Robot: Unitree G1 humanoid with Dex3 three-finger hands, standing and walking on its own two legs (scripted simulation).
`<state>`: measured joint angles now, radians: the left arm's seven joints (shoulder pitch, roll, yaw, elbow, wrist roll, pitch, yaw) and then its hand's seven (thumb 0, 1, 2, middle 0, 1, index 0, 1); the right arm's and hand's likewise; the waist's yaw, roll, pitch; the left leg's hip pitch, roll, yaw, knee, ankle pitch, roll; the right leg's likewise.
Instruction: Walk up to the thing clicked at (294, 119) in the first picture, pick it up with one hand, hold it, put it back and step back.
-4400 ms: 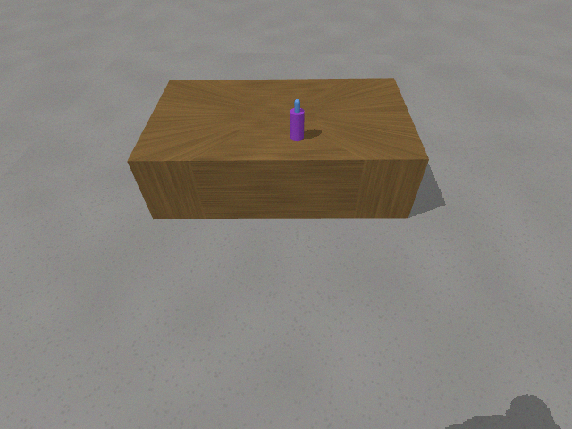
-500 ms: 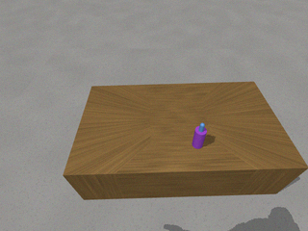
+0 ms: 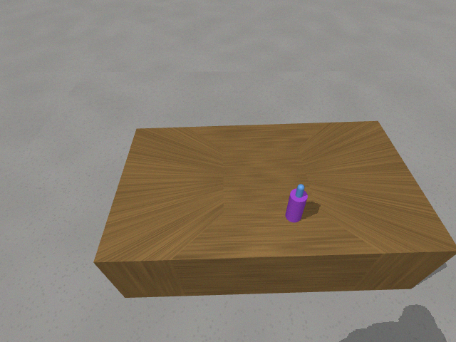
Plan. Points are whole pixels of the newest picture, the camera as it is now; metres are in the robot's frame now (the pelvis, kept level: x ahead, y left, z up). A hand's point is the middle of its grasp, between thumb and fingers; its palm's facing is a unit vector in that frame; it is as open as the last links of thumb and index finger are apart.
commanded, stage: walk up
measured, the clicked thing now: (297, 201) +0.65 -0.21 -0.33
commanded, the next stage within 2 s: stand in 0.24 s
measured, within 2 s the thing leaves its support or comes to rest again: neither
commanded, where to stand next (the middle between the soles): +0.05 -0.01 m, yaw +2 degrees
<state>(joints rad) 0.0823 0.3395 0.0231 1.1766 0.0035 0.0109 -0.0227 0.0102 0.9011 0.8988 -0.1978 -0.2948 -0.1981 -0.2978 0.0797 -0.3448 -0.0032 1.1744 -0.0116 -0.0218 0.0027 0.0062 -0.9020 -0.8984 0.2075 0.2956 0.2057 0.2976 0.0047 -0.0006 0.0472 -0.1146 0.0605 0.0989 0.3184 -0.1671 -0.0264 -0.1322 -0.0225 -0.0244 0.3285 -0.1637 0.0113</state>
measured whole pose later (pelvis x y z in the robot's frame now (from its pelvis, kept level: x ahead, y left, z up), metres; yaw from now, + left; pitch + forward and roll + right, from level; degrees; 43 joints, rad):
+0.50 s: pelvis +0.00 +0.00 +0.00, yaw +0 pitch -2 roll +0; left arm 0.07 0.35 0.01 1.14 0.00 -0.01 -0.01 0.01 0.90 0.90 -0.20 -0.29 -0.20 -0.30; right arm 0.07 -0.34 -0.01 1.17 -0.02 -0.01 0.01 0.01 -0.90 -0.90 0.21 0.30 0.21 0.30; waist -0.01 0.00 0.04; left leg -0.09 0.05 0.10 0.29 -0.16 -0.02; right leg -0.11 -0.03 -0.03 0.31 -0.16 0.02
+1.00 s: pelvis +0.00 +0.00 +0.00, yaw +1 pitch -2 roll +0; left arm 0.10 0.35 0.00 1.15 0.00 -0.01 -0.01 0.01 0.90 0.90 -0.20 -0.29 -0.20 -0.30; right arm 0.09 -0.35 -0.01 1.17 -0.02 -0.01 0.01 0.01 -0.90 -0.90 0.21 0.30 0.21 0.30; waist 0.00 0.00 0.04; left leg -0.10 0.05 0.09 0.30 -0.16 -0.03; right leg -0.11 -0.03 -0.04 0.32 -0.17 0.01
